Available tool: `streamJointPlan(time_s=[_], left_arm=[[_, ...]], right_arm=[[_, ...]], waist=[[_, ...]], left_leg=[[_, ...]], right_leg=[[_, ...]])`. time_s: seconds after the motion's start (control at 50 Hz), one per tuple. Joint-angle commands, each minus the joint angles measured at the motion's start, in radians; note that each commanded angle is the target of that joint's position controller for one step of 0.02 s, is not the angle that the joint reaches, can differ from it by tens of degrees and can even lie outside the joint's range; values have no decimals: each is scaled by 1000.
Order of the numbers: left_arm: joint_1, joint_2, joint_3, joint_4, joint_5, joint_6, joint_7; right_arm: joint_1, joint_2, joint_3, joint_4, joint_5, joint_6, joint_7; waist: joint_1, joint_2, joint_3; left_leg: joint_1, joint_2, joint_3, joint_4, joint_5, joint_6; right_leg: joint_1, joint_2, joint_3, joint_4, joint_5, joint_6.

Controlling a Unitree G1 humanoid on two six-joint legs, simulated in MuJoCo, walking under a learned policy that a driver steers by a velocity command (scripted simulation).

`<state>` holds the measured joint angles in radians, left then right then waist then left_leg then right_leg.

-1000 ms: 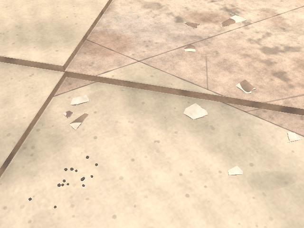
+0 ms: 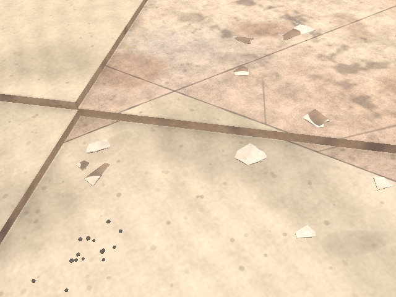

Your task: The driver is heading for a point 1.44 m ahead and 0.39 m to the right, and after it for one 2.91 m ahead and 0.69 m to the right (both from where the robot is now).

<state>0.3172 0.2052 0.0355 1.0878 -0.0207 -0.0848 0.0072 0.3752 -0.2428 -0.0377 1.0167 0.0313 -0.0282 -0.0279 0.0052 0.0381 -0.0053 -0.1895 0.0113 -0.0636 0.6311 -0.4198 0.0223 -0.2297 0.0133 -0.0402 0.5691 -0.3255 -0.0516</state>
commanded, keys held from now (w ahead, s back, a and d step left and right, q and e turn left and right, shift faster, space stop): w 0.70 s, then w+e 0.30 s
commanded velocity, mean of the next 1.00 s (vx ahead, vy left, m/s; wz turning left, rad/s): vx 0.46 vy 0.00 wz -0.08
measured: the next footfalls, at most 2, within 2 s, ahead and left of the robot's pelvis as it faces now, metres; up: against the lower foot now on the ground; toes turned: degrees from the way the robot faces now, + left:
left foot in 0.44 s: +0.39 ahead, +0.13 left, +0.00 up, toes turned +1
right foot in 0.98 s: +0.69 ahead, -0.11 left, +0.00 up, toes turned -9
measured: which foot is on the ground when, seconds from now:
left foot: up 0.00-0.42, down 0.44-0.98, up 1.00-1.00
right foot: down 0.00-0.46, up 0.48-0.96, down 0.98-1.00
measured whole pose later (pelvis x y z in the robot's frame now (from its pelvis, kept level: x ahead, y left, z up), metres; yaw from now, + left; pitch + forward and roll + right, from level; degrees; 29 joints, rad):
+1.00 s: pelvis +0.54 +0.00 -0.01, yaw -7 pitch +2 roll +2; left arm 0.05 0.24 0.04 0.79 -0.02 -0.09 -0.05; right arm 0.36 -0.28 -0.05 1.01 0.00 -0.05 -0.02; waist -0.05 -0.01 0.02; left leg 0.08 0.01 0.15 0.43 -0.48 0.00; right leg -0.52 0.00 -0.05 0.56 -0.08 -0.10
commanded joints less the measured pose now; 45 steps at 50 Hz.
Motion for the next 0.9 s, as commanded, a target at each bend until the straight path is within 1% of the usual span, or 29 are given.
streamJointPlan(time_s=[0.02,0.04,0.06,0.08,0.1,0.12,0.16,0.22,0.28,0.32,0.36,0.38,0.4,0.42,0.44,0.46,0.48,0.5,0.52,0.54,0.56,0.58,0.6,0.62,0.64,0.7,0.78,0.84,0.9], left_arm=[[313,217,39,48,22,-29,-17],[217,154,22,13,17,-39,-16],[163,128,14,-10,14,-42,-19],[135,121,9,-23,11,-40,-23],[141,94,0,-25,13,-35,-23],[171,73,-8,-19,17,-27,-20],[219,86,-9,-15,22,-15,-9],[213,128,-6,-35,27,-3,9],[241,155,2,-35,18,-3,16],[248,158,8,-30,7,-3,17],[234,167,16,-32,4,2,18],[217,178,21,-39,7,6,18],[203,192,27,-45,12,13,17],[184,189,27,-54,19,22,16],[166,180,20,-73,28,26,14],[266,63,-11,-94,32,12,1],[277,27,-24,-79,12,-19,-6],[179,119,3,-115,-19,-42,-11],[89,151,10,-142,-33,-53,-8],[52,146,15,-150,-25,-52,1],[58,140,25,-146,-11,-39,9],[86,112,24,-142,-6,-24,10],[97,90,23,-142,-3,-12,11],[86,86,24,-150,0,-3,12],[50,97,28,-168,4,2,15],[-99,113,33,-226,16,-1,13],[-239,83,17,-265,6,-11,-10],[-321,86,9,-303,-4,-8,-28],[-370,101,9,-349,-6,-11,-53]], right_arm=[[-162,-59,-6,-141,15,-54,0],[-157,-72,-8,-137,26,-66,10],[-144,-71,-9,-121,19,-75,18],[-157,-87,-18,-118,7,-82,21],[-184,-104,-28,-122,-3,-85,27],[-195,-95,-30,-122,-7,-84,35],[-235,-55,-22,-134,-8,-75,45],[-385,-17,-3,-194,-8,-70,50],[-478,-28,4,-229,-1,-70,60],[-514,-43,5,-249,2,-72,68],[-515,-67,-1,-261,2,-78,76],[-483,-89,-11,-258,0,-81,77],[-415,-116,-25,-243,-1,-82,75],[-259,-154,-49,-196,3,-79,69],[-78,-197,-70,-146,4,-73,58],[75,-289,-92,-115,-27,-65,50],[69,-241,-73,-105,-24,-62,55],[-35,-177,-52,-111,-15,-68,59],[-129,-134,-39,-132,-15,-73,60],[-199,-109,-31,-140,-25,-80,67],[-233,-77,-22,-140,-34,-88,71],[-240,-67,-18,-131,-38,-89,74],[-224,-69,-18,-119,-35,-92,74],[-204,-79,-19,-105,-32,-95,71],[-187,-96,-21,-95,-33,-97,65],[-123,-132,-27,-74,-33,-91,40],[-62,-160,-29,-58,-28,-86,23],[0,-164,-31,-29,-24,-78,22],[13,-170,-37,-20,-23,-55,19]], waist=[[104,-289,81],[62,-185,158],[43,-148,160],[34,-123,157],[37,-124,145],[43,-136,123],[51,-135,105],[71,-117,136],[85,-138,161],[74,-138,179],[44,-136,162],[15,-145,127],[-28,-167,64],[-106,-172,-32],[-186,-155,-142],[-155,76,-317],[-138,202,-406],[-118,151,-222],[-86,74,-101],[-46,-3,-35],[-8,4,-16],[17,28,-9],[27,32,1],[33,31,21],[33,26,42],[1,2,77],[-49,0,78],[-79,-9,97],[-78,-10,100]], left_leg=[[-594,-43,-15,469,-139,22],[-654,16,-45,553,-48,44],[-660,50,-32,554,52,59],[-660,74,-15,510,130,63],[-636,92,1,462,185,58],[-608,94,25,429,220,49],[-603,87,63,361,265,21],[-548,65,95,145,357,-11],[-455,35,120,2,433,-12],[-442,35,103,-52,446,8],[-412,27,96,-92,419,38],[-350,8,105,-99,395,55],[-244,-23,125,-89,370,73],[-54,-56,144,-88,360,100],[225,5,75,-72,352,140],[616,277,-365,-119,142,284],[643,392,-733,-336,16,346],[491,349,-629,-373,-11,288],[318,315,-460,-390,75,251],[159,275,-339,-421,193,227],[63,229,-243,-447,266,205],[3,207,-194,-474,285,204],[-35,198,-165,-496,307,214],[-63,192,-135,-515,330,223],[-73,190,-114,-533,341,230],[-26,185,-81,-551,382,227],[27,163,34,-559,416,180],[157,205,67,-538,426,172],[300,251,94,-463,518,148]], right_leg=[[335,-425,799,-442,-285,-233],[296,-403,704,-436,-277,-215],[288,-346,573,-436,-212,-175],[295,-308,475,-440,-94,-141],[300,-271,381,-443,43,-114],[308,-239,310,-440,157,-101],[316,-219,232,-435,324,-109],[231,-203,169,-467,360,-117],[183,-211,138,-497,343,-124],[221,-240,130,-491,373,-120],[291,-265,115,-443,487,-105],[319,-270,103,-387,641,-93],[336,-269,90,-294,840,-82],[309,-237,61,-117,981,-61],[148,-198,46,118,887,-30],[-235,-42,13,526,419,31],[-379,53,143,757,-211,34],[-477,-14,179,838,-179,9],[-478,-69,145,817,-92,-7],[-431,-114,126,748,-10,-8],[-363,-149,129,687,37,-9],[-312,-162,129,657,55,-5],[-294,-167,120,630,57,0],[-303,-173,110,599,68,8],[-336,-179,105,558,102,18],[-451,-184,96,366,268,47],[-397,-135,42,110,463,40],[-438,-116,49,39,447,21],[-486,-98,46,-1,333,-17]])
